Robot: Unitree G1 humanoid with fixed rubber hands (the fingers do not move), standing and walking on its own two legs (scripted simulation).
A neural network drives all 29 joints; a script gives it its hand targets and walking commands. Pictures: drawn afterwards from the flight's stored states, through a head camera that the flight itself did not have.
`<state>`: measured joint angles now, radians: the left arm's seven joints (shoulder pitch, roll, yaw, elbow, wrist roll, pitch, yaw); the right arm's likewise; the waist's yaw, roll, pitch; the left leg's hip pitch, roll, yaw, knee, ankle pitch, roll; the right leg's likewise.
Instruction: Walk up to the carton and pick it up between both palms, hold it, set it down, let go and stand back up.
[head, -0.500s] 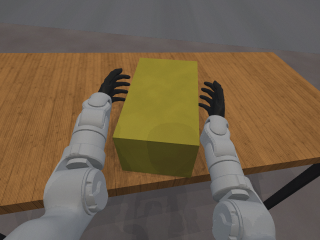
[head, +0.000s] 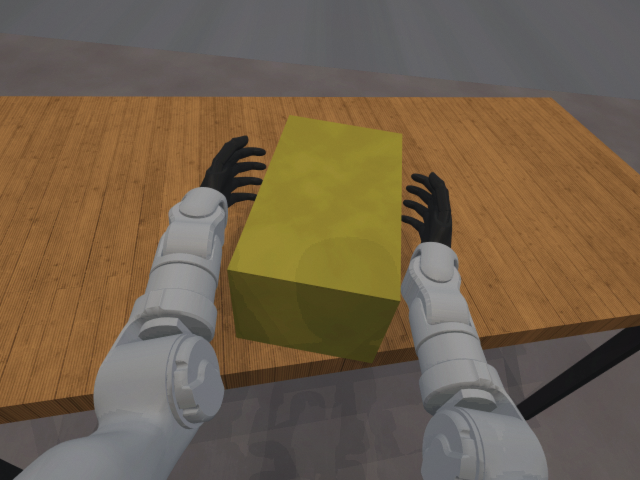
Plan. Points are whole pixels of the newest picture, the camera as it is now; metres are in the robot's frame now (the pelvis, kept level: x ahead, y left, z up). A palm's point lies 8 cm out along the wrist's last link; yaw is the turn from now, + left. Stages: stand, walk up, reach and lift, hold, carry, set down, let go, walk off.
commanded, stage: set down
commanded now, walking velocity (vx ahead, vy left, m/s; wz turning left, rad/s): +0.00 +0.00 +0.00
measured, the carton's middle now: (326, 226) +0.44 -0.05 +0.07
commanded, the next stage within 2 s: none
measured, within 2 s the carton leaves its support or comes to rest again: neither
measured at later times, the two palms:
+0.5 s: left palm (218, 196) +0.44 +0.09 +0.13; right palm (432, 241) +0.36 -0.17 +0.12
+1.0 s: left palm (218, 208) +0.44 +0.10 +0.11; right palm (431, 247) +0.37 -0.18 +0.11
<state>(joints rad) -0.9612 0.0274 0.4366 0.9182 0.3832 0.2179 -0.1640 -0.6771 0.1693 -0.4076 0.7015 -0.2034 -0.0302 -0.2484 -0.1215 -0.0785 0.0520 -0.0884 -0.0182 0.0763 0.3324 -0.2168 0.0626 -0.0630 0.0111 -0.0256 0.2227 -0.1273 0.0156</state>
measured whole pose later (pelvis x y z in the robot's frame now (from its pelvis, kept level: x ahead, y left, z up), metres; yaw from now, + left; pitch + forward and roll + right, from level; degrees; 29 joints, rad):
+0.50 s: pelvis +0.00 +0.00 +0.00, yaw -1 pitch -3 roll -2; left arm -0.95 -0.02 0.51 0.90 0.45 0.16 -0.17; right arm -0.68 0.19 -0.49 0.73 -0.26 -0.11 -0.21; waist -0.10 -0.09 0.09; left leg -0.06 -0.02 0.09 0.33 -0.23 0.07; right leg -0.03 0.01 -0.01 0.22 -0.13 0.02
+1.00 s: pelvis +0.00 +0.01 +0.00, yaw -2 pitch -3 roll -2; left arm -0.93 0.03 0.45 0.97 0.38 0.13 -0.13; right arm -0.70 0.13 -0.41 0.83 -0.20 -0.14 -0.21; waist -0.11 -0.08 0.09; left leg -0.07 -0.01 0.11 0.35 -0.24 0.07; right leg -0.05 0.01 0.01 0.23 -0.13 0.02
